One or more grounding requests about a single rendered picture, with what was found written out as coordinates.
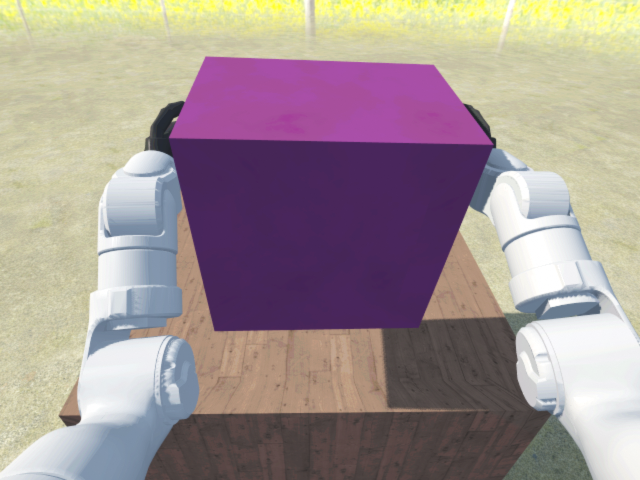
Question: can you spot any robot left hand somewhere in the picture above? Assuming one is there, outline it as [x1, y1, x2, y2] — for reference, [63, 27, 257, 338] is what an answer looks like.
[144, 101, 185, 158]

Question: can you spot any robot right forearm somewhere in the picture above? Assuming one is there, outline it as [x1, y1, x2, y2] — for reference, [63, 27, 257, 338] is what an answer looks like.
[469, 148, 640, 345]

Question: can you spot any pedestal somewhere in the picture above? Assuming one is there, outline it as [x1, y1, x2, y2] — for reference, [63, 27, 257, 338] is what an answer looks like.
[58, 189, 552, 480]

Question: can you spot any robot left upper arm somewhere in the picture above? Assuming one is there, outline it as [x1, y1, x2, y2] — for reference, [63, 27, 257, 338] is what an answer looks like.
[0, 335, 199, 480]

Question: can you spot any robot right hand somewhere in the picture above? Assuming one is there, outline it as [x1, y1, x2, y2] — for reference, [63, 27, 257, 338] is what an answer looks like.
[463, 103, 496, 148]

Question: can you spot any carton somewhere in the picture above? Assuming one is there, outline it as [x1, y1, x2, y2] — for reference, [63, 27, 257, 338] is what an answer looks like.
[169, 56, 494, 331]

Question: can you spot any robot left forearm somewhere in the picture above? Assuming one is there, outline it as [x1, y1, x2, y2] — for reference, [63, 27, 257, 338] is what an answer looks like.
[77, 150, 183, 416]

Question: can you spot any robot right upper arm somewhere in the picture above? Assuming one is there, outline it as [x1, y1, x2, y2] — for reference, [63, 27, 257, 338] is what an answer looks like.
[516, 313, 640, 480]

